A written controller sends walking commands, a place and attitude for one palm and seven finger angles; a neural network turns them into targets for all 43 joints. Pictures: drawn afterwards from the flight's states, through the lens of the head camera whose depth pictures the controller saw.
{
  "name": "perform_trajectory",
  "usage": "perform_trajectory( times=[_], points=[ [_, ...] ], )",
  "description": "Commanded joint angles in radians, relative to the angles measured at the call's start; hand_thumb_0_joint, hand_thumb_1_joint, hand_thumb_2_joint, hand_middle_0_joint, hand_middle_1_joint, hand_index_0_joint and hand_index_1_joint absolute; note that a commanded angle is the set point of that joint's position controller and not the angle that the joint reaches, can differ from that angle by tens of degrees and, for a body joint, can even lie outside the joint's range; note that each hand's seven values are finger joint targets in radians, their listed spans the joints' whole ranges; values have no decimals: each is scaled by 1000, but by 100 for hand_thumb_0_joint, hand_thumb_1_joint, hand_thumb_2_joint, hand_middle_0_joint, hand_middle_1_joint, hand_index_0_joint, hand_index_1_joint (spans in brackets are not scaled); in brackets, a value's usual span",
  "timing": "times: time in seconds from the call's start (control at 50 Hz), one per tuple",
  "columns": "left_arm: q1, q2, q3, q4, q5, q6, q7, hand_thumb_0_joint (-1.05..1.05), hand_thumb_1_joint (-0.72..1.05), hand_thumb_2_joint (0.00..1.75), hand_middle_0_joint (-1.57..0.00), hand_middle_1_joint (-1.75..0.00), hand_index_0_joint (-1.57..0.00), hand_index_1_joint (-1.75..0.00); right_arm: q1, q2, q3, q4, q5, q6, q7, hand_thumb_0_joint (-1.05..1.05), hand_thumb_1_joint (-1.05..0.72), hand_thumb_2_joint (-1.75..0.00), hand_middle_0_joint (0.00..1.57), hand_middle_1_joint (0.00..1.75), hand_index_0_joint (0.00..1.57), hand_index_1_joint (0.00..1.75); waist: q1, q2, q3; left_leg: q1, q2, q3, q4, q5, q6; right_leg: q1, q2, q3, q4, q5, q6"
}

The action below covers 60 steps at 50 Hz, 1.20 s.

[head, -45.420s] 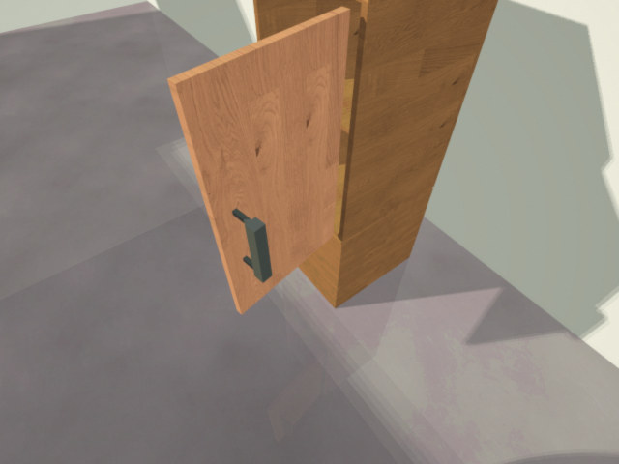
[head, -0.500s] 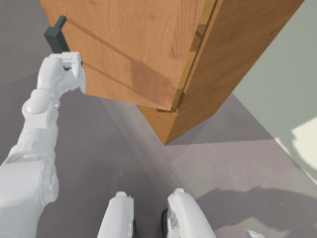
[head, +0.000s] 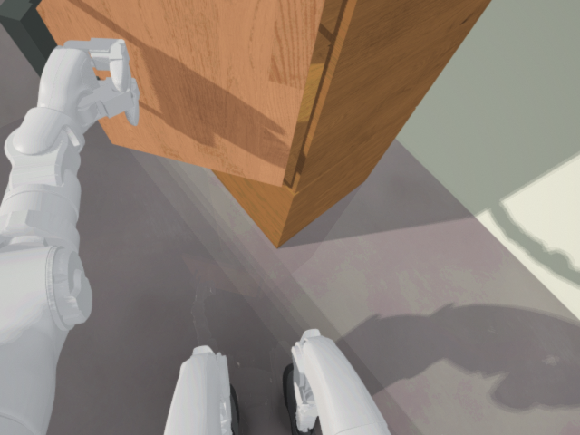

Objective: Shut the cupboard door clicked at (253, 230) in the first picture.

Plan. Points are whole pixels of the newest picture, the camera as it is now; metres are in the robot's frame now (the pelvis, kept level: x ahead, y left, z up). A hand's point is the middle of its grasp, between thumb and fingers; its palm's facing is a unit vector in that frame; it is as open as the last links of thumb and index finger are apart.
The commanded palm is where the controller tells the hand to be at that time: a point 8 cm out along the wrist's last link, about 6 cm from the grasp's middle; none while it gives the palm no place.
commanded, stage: push the door shut along its arc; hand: left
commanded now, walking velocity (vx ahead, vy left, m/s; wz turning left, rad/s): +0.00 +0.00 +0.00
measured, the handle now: (62, 55) +0.60 +0.23 +0.06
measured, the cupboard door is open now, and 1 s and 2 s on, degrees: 37 24 24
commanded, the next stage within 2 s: pull the fist back off the door in 0.62 s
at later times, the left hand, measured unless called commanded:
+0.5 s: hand (142, 73) +0.57 +0.13 +0.07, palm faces -0.34 -0.94 -0.03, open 3.3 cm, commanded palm +0.59 +0.14 +0.07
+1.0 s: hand (170, 55) +0.60 +0.10 +0.06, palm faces +0.10 -0.99 -0.05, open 3.2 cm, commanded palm +0.57 +0.12 +0.07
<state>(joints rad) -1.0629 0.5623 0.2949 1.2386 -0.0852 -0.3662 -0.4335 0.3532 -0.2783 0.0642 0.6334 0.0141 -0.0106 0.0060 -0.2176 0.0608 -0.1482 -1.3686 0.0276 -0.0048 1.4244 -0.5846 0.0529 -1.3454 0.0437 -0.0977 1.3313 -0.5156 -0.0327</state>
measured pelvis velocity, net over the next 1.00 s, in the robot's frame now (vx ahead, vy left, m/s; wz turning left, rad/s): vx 0.00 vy -0.01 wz -0.01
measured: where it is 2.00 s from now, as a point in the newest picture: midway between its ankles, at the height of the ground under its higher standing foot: (265, 431)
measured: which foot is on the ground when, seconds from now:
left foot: down 0.00-1.00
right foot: down 0.00-1.00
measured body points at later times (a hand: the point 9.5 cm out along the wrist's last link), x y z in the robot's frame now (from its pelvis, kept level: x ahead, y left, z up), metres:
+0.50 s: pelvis +0.00 -0.01 -0.01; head +0.19 +0.03 +0.39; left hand +0.58 +0.19 +0.07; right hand +0.00 -0.28 -0.11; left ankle +0.03 +0.09 -0.59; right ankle +0.05 -0.11 -0.59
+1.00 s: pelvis +0.00 -0.01 -0.01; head +0.20 +0.02 +0.39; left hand +0.59 +0.15 +0.06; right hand -0.05 -0.24 -0.11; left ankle +0.03 +0.09 -0.59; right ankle +0.05 -0.11 -0.59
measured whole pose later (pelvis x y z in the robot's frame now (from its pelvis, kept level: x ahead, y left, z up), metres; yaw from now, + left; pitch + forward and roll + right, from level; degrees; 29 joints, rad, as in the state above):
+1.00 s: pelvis +0.00 -0.01 -0.01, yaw -1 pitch +34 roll -5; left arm -1.24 0.47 0.33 1.24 0.08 -0.33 0.11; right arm 0.44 -0.22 0.06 0.66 -0.10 -0.04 0.11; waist -0.28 0.08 -0.14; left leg -1.46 0.03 -0.02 1.44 -0.58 0.04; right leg -1.44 0.05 -0.11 1.34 -0.51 -0.04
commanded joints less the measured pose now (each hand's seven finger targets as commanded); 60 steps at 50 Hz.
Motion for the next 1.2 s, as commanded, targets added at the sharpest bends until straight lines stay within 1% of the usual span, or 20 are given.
perform_trajectory(
  times=[0.0, 0.08, 0.14, 0.18, 0.32, 0.42, 0.54, 0.6, 0.7, 0.72, 0.74, 0.78, 0.8, 0.84, 0.86, 0.9, 0.96, 0.98, 1.06, 1.18],
  points=[
    [-524, 243, 53, -203, -14, -39, -9, 0, 90, 90, -130, -150, -130, -150, 184, -203, -75, -31, -5, -16, -22, 0, -90, -90, 20, 30, 20, 30, -45, 141, -568, 451, 6, -125, -138, 389, -9, 201, 16, 78, -146, 225, -8],
    [-525, 271, 66, -223, -1, -29, -20, 0, 90, 90, -130, -150, -130, -150, 193, -202, -76, -36, -11, -20, -22, 0, -90, -90, 20, 30, 20, 30, -35, 177, -638, 475, 6, -119, -118, 454, -11, 221, 17, 79, -126, 282, -9],
    [-536, 289, 66, -200, 7, -1, -34, 0, 90, 90, -130, -150, -130, -150, 199, -202, -74, -35, -9, -18, -26, 0, -90, -90, 20, 30, 20, 30, -54, 127, -599, 410, 7, -104, -105, 423, -2, 249, 21, 88, -134, 288, -3],
    [-572, 267, 39, -219, 7, 4, -45, 0, 90, 90, -130, -150, -130, -150, 196, -201, -75, -30, -9, -23, -29, 0, -90, -90, 20, 30, 20, 30, -56, 169, -620, 435, 7, -109, -99, 440, -5, 224, 20, 85, -126, 294, -6],
    [-697, 189, -47, -197, -1, 43, -65, 0, 90, 90, -130, -150, -130, -150, 209, -207, -75, 8, -13, -46, -40, 0, -90, -90, 20, 30, 20, 30, -107, 189, -585, 474, 9, -128, -91, 406, -3, 132, 22, 70, -141, 238, -8],
    [-764, 180, -64, -197, -5, 55, -79, 0, 90, 90, -130, -150, -130, -150, 213, -209, -74, 30, -20, -76, -45, 0, -90, -90, 20, 30, 20, 30, -121, 224, -612, 488, 8, -129, -75, 409, -1, 111, 24, 67, -135, 232, -12],
    [-828, 182, -80, -156, 8, 79, -80, 0, 90, 90, -130, -150, -130, -150, 215, -215, -64, 49, -25, -100, -50, 0, -90, -90, 20, 30, 20, 30, -145, 235, -571, 459, 11, -133, -67, 373, 1, 65, 28, 55, -124, 197, -14],
    [-871, 162, -99, -164, 18, 83, -76, 0, 90, 90, -130, -150, -130, -150, 222, -216, -64, 58, -29, -112, -49, 0, -90, -90, 20, 30, 20, 30, -152, 282, -596, 501, 13, -144, -64, 391, -2, 22, 29, 46, -112, 198, -16],
    [-919, 130, -124, -167, 26, 105, -82, 0, 90, 90, -130, -150, -130, -150, 234, -219, -68, 74, -35, -128, -48, 0, -90, -90, 20, 30, 20, 30, -175, 292, -623, 531, 13, -155, -54, 405, -1, -14, 32, 33, -100, 202, -15],
    [-906, 206, 98, -173, -37, 122, 118, 0, 90, 90, -130, -150, -130, -150, 309, -199, -48, 21, -57, -118, -37, 0, -90, -90, 20, 30, 20, 30, -127, 279, -616, 485, 29, -173, -91, 372, -11, 10, 24, 35, -102, 198, -14],
    [-854, 145, 58, -142, -10, 131, 214, 0, 90, 90, -130, -150, -130, -150, 293, -191, -49, 15, -65, -112, -17, 0, -90, -90, 20, 30, 20, 30, -124, 283, -607, 468, 30, -177, -106, 353, -19, 16, 19, 39, -104, 183, -12],
    [-813, 88, 87, -158, 6, 108, 364, 0, 90, 90, -130, -150, -130, -150, 318, -181, -61, 12, -88, -96, 18, 0, -90, -90, 20, 30, 20, 30, -116, 245, -604, 484, 31, -189, -127, 371, -28, 27, 15, 33, -108, 188, -2],
    [-792, 85, 101, -190, 29, 81, 440, 0, 90, 90, -130, -150, -130, -150, 321, -178, -67, 7, -101, -88, 36, 0, -90, -90, 20, 30, 20, 30, -96, 259, -623, 487, 29, -179, -130, 371, -34, 42, 13, 36, -112, 186, 1],
    [-784, 66, 59, -265, 136, 2, 565, 0, 90, 90, -130, -150, -130, -150, 330, -170, -83, 12, -123, -75, 72, 0, -90, -90, 20, 30, 20, 30, -91, 307, -688, 547, 31, -176, -124, 441, -44, 46, 9, 40, -105, 218, 2],
    [-768, 61, 38, -261, 185, -27, 588, 0, 90, 90, -130, -150, -130, -150, 340, -175, -94, 16, -126, -63, 87, 0, -90, -90, 20, 30, 20, 30, -97, 295, -707, 587, 34, -186, -126, 483, -50, 41, 11, 35, -101, 233, 2],
    [-755, 26, -9, -243, 212, -52, 578, 0, 90, 90, -130, -150, -130, -150, 343, -176, -105, 25, -121, -36, 103, 0, -90, -90, 20, 30, 20, 30, -116, 276, -689, 585, 29, -174, -141, 468, -48, 88, 13, 37, -130, 245, 2],
    [-693, 75, 51, -230, 164, -56, 528, 0, 90, 90, -130, -150, -130, -150, 338, -181, -104, 8, -105, -7, 99, 0, -90, -90, 20, 30, 20, 30, -85, 226, -711, 543, 15, -147, -168, 447, -37, 214, 17, 53, -157, 276, 0],
    [-679, 43, 30, -219, 149, -54, 515, 0, 90, 90, -130, -150, -130, -150, 327, -173, -102, 7, -98, -4, 98, 0, -90, -90, 20, 30, 20, 30, -93, 208, -685, 516, 12, -138, -176, 423, -33, 234, 17, 57, -171, 276, 5],
    [-560, 85, 106, -211, 114, -95, 510, 0, 90, 90, -130, -150, -130, -150, 314, -162, -96, -6, -94, 7, 89, 0, -90, -90, 20, 30, 20, 30, -51, 134, -617, 429, 3, -102, -199, 388, -23, 338, 15, 81, -195, 298, 8],
    [-345, -21, 62, -200, 115, -166, 517, 0, 90, 90, -130, -150, -130, -150, 286, -144, -114, -20, -89, 26, 97, 0, -90, -90, 20, 30, 20, 30, -16, 56, -554, 388, -11, -58, -215, 412, -23, 433, 7, 99, -207, 397, 12]
  ],
)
